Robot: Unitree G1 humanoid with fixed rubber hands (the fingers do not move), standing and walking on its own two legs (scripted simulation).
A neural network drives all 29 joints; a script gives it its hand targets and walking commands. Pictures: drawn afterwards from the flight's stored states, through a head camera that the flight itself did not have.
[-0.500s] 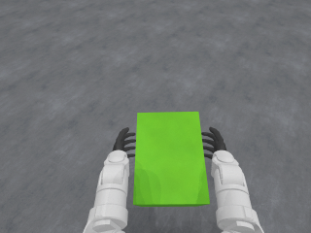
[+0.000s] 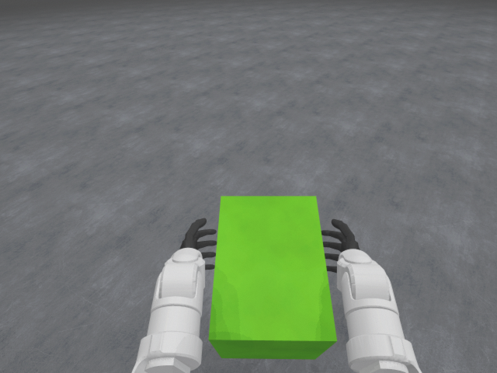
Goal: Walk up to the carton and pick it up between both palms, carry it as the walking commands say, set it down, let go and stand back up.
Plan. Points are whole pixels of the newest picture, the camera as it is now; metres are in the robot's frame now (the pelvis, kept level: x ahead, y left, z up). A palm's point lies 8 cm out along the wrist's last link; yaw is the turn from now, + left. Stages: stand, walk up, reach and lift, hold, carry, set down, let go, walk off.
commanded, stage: reach and lift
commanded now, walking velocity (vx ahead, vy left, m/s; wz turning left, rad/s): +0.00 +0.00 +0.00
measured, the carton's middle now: (268, 278) +0.33 -0.01 -0.03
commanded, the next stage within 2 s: hold in 0.94 s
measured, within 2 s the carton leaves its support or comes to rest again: neither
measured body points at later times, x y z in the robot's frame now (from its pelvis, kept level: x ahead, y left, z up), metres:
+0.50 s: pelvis +0.00 +0.00 +0.00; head -0.05 +0.00 +0.45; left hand +0.32 +0.14 +0.05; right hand +0.32 -0.13 +0.05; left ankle +0.03 +0.14 -0.74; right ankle +0.03 -0.14 -0.74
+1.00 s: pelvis +0.00 +0.00 +0.00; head -0.06 +0.00 +0.45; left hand +0.30 +0.14 +0.04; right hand +0.30 -0.14 +0.04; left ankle +0.03 +0.14 -0.74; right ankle +0.03 -0.14 -0.74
